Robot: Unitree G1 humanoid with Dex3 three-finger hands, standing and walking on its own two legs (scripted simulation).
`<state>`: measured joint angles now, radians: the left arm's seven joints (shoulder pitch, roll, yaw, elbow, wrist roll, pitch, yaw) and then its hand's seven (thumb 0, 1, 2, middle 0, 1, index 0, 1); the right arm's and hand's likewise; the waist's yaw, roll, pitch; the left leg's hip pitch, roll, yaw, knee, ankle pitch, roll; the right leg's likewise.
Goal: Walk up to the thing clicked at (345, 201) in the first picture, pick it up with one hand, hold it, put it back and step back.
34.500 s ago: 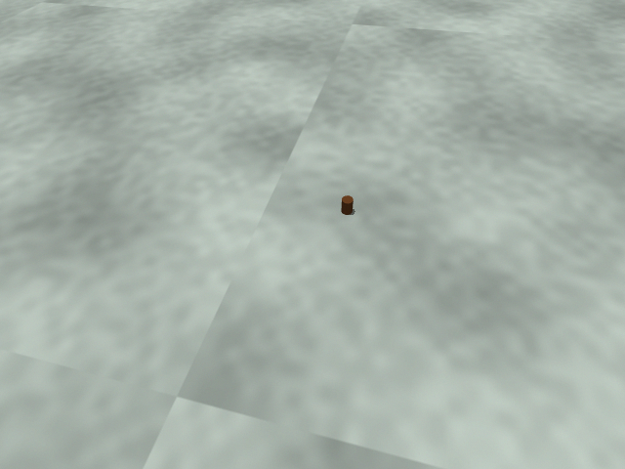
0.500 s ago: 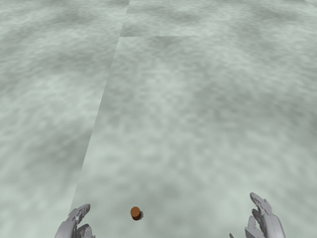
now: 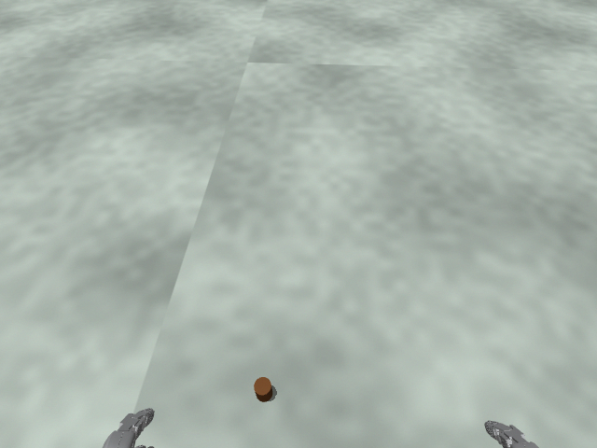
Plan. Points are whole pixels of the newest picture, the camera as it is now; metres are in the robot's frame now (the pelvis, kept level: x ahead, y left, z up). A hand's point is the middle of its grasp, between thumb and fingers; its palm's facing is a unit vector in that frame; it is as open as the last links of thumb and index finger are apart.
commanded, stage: stand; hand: left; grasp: from above
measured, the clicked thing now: (263, 389) +0.40 +0.15 -0.70
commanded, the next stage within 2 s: none
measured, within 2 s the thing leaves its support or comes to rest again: neither
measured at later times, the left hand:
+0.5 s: hand out of the picture +0.01 +0.24 -0.13, palm faces +0.04 -0.95 -0.32, open 7.4 cm
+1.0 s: hand out of the picture +0.04 +0.22 -0.12, palm faces +0.03 -0.95 -0.32, open 7.4 cm
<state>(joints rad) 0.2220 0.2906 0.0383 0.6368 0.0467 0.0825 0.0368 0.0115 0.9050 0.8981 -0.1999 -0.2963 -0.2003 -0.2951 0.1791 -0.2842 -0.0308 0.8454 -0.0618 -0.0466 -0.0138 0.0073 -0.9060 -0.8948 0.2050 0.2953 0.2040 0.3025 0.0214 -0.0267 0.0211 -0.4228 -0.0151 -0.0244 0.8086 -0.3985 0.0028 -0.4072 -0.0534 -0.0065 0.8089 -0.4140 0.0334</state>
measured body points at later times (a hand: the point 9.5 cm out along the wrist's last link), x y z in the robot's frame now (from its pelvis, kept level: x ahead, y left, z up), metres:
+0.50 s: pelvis -0.01 +0.01 +0.04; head -0.02 +0.01 +0.49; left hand +0.01 +0.29 -0.11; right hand +0.06 -0.27 -0.10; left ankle +0.02 +0.12 -0.71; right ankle +0.01 -0.14 -0.71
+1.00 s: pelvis -0.01 -0.01 +0.04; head -0.01 -0.01 +0.49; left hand +0.04 +0.27 -0.10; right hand +0.05 -0.30 -0.10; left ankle +0.02 +0.12 -0.71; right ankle +0.01 -0.14 -0.71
